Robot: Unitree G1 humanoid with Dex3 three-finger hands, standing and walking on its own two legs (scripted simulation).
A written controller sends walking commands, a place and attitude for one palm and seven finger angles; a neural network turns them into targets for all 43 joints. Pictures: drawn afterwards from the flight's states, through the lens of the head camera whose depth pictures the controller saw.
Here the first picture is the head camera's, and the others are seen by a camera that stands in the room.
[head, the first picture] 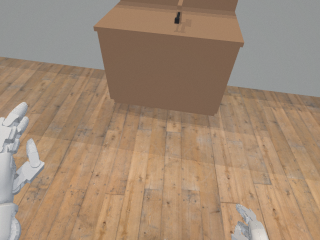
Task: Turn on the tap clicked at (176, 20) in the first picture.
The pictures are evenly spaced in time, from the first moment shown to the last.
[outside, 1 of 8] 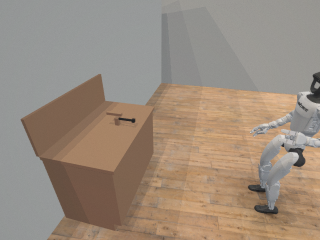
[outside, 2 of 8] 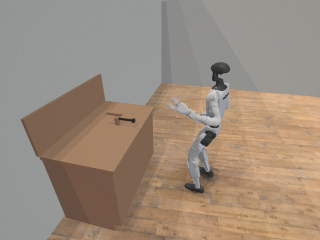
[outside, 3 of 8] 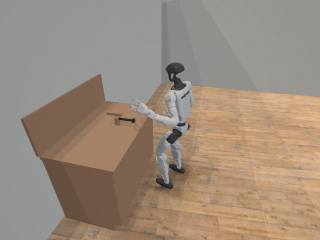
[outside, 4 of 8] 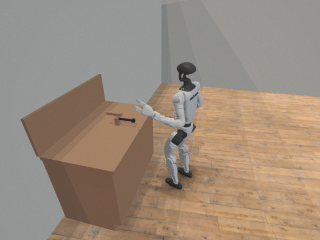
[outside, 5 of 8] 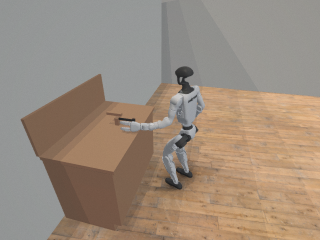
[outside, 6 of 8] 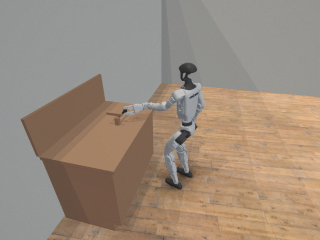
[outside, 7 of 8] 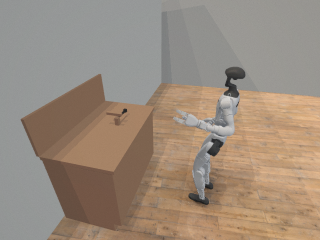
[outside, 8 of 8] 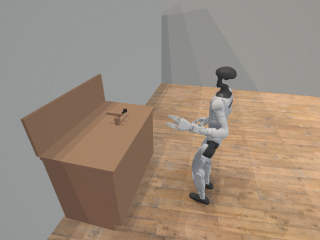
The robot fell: no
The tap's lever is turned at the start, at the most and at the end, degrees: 0 86 86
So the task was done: yes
